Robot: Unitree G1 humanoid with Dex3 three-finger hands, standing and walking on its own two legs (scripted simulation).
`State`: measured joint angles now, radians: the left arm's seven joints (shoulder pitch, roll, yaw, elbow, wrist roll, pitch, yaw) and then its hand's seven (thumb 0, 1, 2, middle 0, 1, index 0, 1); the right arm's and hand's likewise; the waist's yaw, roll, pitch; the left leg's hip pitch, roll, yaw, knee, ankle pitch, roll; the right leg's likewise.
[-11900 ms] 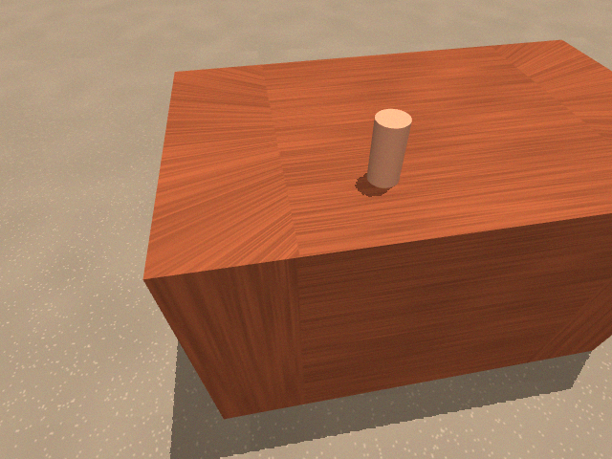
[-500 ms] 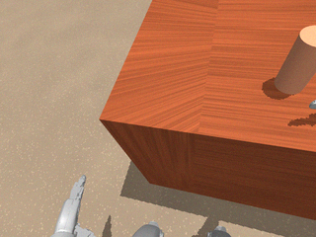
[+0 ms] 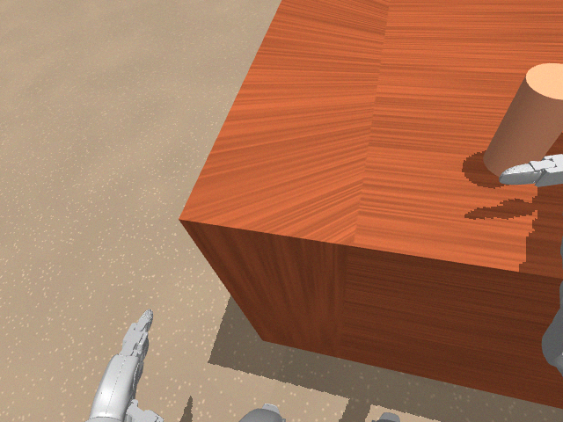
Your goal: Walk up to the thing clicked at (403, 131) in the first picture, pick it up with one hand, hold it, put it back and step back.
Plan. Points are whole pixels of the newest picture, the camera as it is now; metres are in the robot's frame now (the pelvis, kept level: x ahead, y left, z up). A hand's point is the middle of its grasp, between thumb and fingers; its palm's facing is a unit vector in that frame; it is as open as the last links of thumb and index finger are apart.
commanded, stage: rest palm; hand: right
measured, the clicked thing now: (530, 126) +0.53 -0.23 +0.11
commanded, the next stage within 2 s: close in 0.12 s
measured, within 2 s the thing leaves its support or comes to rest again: leaves its support in 1.40 s
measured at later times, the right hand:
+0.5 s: hand (540, 122) +0.52 -0.24 +0.12, palm faces +0.23 +0.97 +0.00, open 15.9 cm
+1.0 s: hand (536, 122) +0.52 -0.23 +0.12, palm faces +0.21 +0.98 +0.01, open 9.6 cm
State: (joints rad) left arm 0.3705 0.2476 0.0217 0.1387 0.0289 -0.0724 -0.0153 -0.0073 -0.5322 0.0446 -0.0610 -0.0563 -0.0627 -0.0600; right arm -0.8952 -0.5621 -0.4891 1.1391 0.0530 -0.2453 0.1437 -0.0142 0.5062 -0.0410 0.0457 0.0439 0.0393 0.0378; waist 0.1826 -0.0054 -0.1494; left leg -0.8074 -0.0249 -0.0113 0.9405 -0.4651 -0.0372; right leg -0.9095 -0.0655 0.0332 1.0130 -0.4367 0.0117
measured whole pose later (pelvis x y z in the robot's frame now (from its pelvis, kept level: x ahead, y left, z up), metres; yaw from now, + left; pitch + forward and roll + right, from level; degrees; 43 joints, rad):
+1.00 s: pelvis +0.00 +0.00 +0.00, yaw +0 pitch +19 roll +3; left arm 0.38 0.24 0.03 0.12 0.03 -0.03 -0.04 -0.01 -0.51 0.04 -0.05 -0.05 -0.06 -0.05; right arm -0.94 -0.55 -0.47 1.16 0.03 -0.26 0.09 -0.01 0.24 -0.68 0.84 0.79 0.87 0.80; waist 0.18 -0.02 -0.14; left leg -0.79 -0.02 -0.02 0.92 -0.46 -0.04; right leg -0.89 -0.06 0.02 0.99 -0.43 0.01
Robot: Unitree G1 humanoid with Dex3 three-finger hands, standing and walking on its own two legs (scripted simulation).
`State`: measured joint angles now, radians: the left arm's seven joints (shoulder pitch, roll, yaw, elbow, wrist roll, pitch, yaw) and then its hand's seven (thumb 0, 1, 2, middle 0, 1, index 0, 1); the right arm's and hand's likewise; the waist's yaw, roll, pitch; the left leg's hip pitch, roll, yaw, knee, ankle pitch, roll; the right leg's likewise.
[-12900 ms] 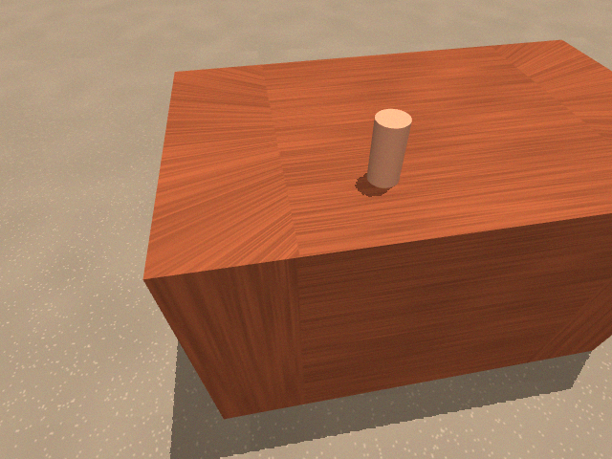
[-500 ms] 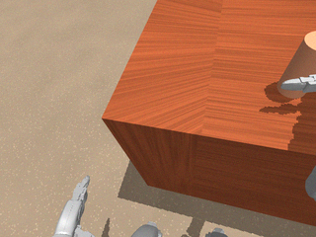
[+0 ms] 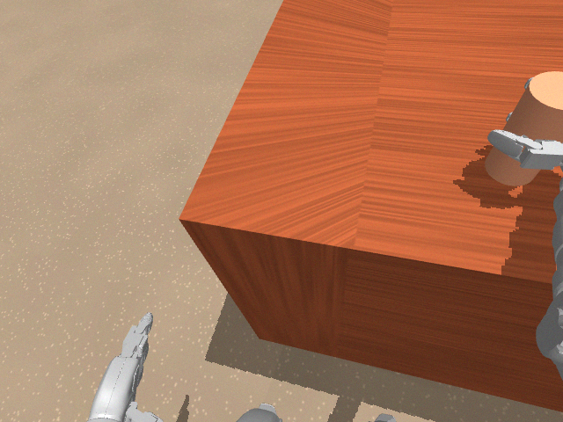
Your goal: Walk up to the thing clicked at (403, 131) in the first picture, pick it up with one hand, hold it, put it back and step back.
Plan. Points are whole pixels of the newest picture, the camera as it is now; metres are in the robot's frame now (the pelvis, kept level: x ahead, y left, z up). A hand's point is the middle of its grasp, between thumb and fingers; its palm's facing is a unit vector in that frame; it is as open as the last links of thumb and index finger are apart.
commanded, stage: settle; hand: right
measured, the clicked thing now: (532, 134) +0.52 -0.23 +0.11
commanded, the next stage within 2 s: lift in 0.90 s
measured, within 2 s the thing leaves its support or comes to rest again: leaves its support in 0.40 s
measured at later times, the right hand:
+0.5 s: hand (538, 126) +0.51 -0.22 +0.13, palm faces +0.21 +0.98 -0.01, open 9.4 cm
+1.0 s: hand (551, 105) +0.51 -0.22 +0.16, palm faces +0.22 +0.98 +0.00, open 9.5 cm
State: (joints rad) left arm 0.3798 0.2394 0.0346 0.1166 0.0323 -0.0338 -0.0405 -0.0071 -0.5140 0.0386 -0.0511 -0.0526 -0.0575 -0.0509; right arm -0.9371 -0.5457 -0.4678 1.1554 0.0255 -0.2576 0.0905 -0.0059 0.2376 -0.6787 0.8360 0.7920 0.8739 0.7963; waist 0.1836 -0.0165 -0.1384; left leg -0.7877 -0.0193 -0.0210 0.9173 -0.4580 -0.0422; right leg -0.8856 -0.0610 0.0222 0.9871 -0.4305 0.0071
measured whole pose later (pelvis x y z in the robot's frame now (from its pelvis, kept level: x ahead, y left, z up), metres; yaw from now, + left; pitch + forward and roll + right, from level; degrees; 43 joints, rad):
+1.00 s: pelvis +0.01 +0.00 +0.03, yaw +0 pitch +14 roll +2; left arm 0.30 0.24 0.02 0.28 0.02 -0.07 0.01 -0.01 -0.52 0.05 -0.06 -0.05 -0.06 -0.06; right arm -0.92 -0.52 -0.43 1.09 0.04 -0.14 0.07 0.00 0.35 -1.13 0.69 1.13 0.72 1.14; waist 0.16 -0.01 -0.10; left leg -0.61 -0.01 -0.04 0.76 -0.39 -0.04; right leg -0.69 -0.06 0.00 0.82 -0.37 0.01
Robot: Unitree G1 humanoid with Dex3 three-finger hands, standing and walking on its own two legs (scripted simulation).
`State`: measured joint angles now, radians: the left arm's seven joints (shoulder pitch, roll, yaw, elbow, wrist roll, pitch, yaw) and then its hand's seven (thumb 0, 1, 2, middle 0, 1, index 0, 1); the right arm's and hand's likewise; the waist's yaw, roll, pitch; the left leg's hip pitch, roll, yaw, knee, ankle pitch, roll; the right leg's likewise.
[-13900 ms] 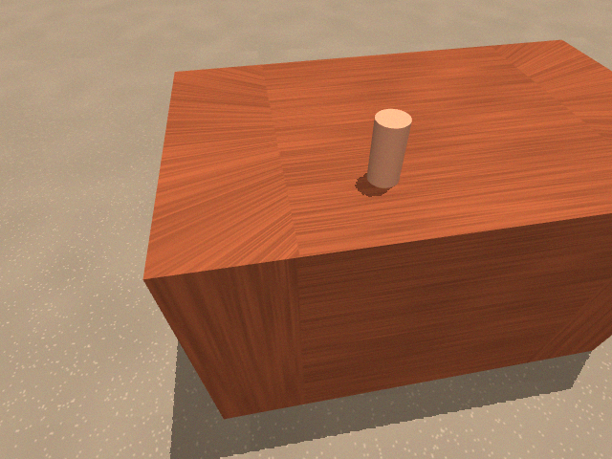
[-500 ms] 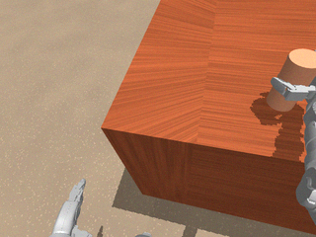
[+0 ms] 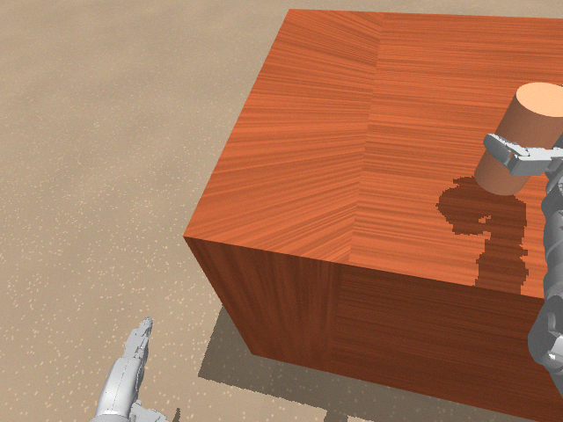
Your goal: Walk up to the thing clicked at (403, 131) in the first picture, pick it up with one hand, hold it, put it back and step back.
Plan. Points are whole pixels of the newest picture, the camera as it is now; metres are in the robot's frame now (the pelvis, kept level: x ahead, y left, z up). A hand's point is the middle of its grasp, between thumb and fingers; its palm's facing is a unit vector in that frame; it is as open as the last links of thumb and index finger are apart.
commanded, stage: lift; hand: right
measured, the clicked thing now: (519, 143) +0.50 -0.23 +0.12
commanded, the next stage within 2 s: hold in 1.42 s
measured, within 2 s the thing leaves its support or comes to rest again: neither
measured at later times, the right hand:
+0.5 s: hand (532, 128) +0.46 -0.21 +0.18, palm faces +0.19 +0.98 -0.01, open 9.6 cm
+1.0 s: hand out of the picture +0.37 -0.18 +0.24, palm faces +0.20 +0.98 -0.03, open 9.6 cm
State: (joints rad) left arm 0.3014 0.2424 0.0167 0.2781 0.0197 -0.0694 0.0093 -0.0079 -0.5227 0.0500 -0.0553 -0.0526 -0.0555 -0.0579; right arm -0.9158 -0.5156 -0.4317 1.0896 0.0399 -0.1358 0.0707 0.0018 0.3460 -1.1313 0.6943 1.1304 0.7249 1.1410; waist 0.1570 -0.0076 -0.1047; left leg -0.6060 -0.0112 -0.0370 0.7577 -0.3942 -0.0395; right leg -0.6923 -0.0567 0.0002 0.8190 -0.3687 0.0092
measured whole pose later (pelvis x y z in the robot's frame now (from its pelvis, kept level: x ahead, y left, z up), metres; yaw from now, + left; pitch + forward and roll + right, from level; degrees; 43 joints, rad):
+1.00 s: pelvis -0.01 +0.01 +0.02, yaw -2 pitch +1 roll +0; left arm 0.33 0.25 0.08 0.45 -0.04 -0.09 0.05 -0.01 -0.52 0.05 -0.04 -0.05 -0.04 -0.05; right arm -0.53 -0.30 -0.29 0.24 0.18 0.39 0.02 0.00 0.40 -1.15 0.73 1.10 0.76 1.12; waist 0.00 -0.07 -0.07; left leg -0.30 0.02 -0.03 0.63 -0.35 -0.03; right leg -0.36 -0.03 0.00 0.62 -0.28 0.02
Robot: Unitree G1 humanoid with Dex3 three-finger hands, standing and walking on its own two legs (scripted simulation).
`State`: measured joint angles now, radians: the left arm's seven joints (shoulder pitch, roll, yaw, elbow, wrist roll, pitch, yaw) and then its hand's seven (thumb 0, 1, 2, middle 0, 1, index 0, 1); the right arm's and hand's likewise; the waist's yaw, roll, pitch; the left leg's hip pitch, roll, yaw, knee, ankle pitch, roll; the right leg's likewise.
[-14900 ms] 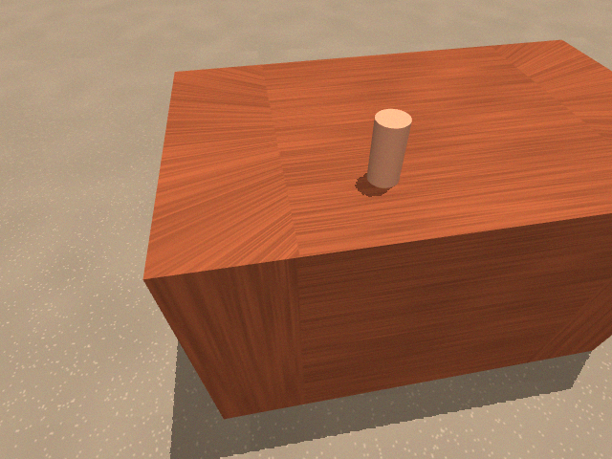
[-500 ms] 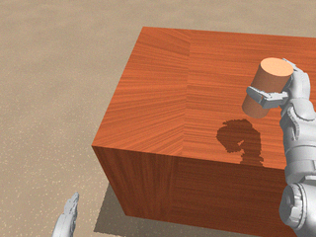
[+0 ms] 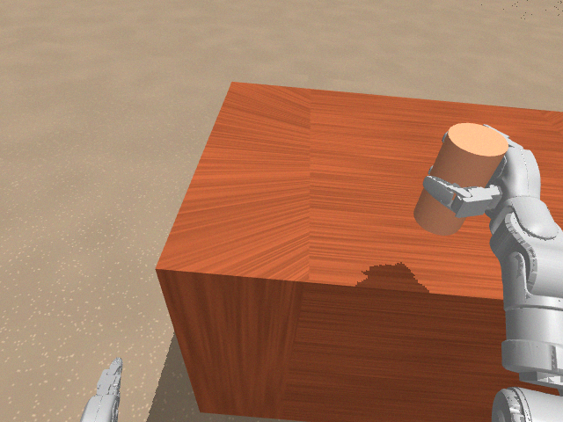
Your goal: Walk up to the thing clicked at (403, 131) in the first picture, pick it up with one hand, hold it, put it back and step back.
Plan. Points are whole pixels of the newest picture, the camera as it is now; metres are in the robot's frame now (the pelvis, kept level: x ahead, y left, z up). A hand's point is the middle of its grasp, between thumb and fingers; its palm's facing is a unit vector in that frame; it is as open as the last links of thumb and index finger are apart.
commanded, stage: lift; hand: right
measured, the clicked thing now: (455, 182) +0.39 -0.19 +0.20
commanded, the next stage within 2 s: hold in 0.42 s
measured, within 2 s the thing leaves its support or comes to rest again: neither
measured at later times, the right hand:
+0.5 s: hand (479, 174) +0.35 -0.18 +0.25, palm faces +0.18 +0.98 -0.03, open 9.6 cm
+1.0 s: hand (490, 164) +0.34 -0.18 +0.27, palm faces +0.16 +0.99 -0.03, open 9.6 cm
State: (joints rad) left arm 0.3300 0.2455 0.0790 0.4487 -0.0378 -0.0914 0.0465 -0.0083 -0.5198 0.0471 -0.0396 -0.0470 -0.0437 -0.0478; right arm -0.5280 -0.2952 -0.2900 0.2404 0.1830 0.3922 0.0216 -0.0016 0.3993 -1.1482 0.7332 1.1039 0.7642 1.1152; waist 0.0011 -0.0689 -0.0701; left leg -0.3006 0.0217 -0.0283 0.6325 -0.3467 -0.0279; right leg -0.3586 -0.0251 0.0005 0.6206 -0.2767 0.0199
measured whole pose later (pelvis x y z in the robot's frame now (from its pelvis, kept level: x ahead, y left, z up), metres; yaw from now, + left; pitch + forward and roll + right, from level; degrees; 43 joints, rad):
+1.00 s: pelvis +0.00 +0.00 +0.00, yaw -1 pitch -2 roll +0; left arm 0.27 0.25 0.08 0.60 -0.03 -0.21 0.07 -0.01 -0.53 0.05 -0.05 -0.05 -0.05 -0.05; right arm -0.48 -0.30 -0.32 -0.09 0.23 0.72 0.03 0.00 0.40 -1.15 0.73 1.11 0.76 1.12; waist -0.01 -0.09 -0.08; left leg -0.22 0.03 -0.01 0.59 -0.33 -0.03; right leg -0.29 -0.02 0.02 0.58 -0.26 0.02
